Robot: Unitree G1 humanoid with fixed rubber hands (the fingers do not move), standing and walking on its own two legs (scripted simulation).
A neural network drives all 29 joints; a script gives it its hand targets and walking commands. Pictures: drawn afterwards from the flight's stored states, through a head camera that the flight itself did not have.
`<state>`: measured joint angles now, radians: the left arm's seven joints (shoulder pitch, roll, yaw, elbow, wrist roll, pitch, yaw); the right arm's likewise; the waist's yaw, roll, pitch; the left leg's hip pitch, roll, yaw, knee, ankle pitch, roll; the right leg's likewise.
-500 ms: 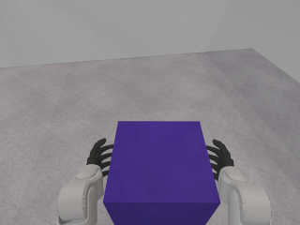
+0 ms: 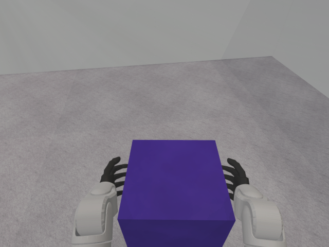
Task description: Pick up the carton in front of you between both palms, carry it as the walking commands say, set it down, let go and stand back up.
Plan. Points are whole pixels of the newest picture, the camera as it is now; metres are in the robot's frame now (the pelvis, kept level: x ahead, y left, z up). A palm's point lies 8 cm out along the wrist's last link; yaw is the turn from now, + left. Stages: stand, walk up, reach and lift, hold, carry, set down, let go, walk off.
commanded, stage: carry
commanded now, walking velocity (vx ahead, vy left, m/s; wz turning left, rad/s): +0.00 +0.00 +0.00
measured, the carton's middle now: (173, 202) +0.26 +0.00 -0.01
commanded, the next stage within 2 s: hold in 0.84 s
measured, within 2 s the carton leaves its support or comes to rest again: neither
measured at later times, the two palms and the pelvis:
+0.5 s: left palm (114, 190) +0.27 +0.15 +0.03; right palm (235, 192) +0.27 -0.15 +0.03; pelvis -0.02 +0.00 +0.00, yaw +0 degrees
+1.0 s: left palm (123, 193) +0.26 +0.12 +0.03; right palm (249, 203) +0.24 -0.17 +0.03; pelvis -0.02 +0.00 +0.01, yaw -6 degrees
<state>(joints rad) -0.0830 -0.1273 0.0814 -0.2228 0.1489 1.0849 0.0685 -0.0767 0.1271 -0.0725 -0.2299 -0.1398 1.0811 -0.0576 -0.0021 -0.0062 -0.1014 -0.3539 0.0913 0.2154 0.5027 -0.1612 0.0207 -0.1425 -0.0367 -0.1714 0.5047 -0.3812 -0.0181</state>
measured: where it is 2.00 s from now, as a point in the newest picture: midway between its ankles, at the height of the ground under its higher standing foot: outside the picture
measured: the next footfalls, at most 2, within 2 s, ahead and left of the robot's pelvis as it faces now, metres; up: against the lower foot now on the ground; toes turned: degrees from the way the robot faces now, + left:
none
